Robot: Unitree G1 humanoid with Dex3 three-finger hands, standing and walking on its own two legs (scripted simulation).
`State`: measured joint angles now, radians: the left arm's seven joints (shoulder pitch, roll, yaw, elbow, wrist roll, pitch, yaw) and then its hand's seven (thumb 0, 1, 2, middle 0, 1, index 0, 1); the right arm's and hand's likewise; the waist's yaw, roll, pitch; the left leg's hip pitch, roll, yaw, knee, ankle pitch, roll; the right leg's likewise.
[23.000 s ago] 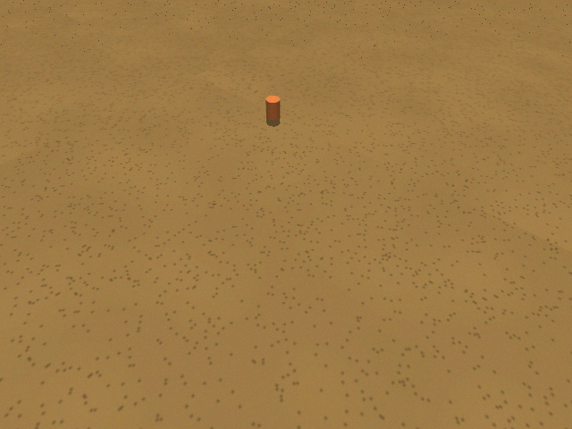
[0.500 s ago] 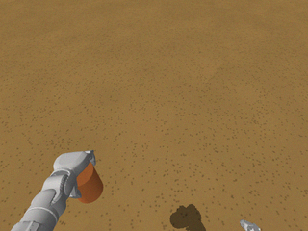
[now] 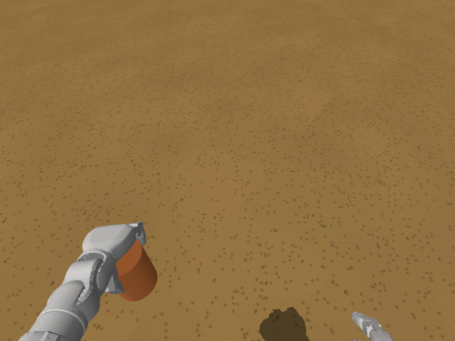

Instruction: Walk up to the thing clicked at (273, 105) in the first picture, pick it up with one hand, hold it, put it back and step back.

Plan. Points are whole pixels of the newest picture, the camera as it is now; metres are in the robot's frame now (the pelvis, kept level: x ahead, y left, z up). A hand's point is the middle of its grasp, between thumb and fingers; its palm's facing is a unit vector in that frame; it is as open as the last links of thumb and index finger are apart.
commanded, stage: hold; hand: left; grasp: from above
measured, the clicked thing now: (129, 268) +0.31 +0.22 -0.09
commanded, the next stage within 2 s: crouch in 0.82 s
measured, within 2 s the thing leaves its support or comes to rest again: neither
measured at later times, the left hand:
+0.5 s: hand (116, 255) +0.30 +0.22 -0.03, palm faces -0.47 -0.07 -0.88, open 11.5 cm
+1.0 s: hand (118, 252) +0.31 +0.22 -0.03, palm faces -0.47 -0.06 -0.88, open 11.5 cm
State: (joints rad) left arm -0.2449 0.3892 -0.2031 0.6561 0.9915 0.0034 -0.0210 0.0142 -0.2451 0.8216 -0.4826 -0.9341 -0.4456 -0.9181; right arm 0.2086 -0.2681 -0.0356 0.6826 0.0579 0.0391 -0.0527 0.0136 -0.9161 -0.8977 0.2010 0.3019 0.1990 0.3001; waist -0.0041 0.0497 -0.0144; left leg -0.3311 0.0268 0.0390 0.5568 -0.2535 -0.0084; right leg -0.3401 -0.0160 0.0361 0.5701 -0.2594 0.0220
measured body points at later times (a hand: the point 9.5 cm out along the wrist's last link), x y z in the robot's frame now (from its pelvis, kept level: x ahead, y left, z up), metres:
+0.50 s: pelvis +0.01 +0.00 +0.01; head +0.02 -0.02 +0.46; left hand +0.32 +0.22 +0.02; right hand +0.16 -0.25 -0.11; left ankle +0.02 +0.13 -0.73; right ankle +0.02 -0.13 -0.73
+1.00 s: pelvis +0.02 +0.00 +0.01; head +0.03 -0.02 +0.46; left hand +0.33 +0.22 +0.02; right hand +0.16 -0.26 -0.11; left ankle +0.02 +0.13 -0.73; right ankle +0.02 -0.13 -0.73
